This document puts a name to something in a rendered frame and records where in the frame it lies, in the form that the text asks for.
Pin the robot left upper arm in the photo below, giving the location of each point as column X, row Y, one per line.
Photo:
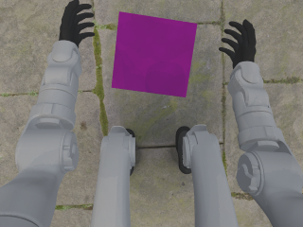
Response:
column 44, row 156

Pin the robot left thigh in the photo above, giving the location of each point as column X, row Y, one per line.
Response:
column 111, row 206

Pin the robot right upper arm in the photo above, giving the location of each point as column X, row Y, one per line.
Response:
column 274, row 180

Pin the right robot hand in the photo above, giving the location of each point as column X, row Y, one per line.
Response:
column 245, row 48

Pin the robot right forearm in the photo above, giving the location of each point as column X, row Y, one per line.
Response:
column 253, row 113

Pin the robot right shin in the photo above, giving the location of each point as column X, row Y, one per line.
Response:
column 202, row 127

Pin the carton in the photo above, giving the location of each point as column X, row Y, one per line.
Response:
column 153, row 55

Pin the left robot hand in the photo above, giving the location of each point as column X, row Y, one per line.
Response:
column 70, row 27

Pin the robot left forearm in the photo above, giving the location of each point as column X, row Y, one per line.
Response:
column 55, row 107

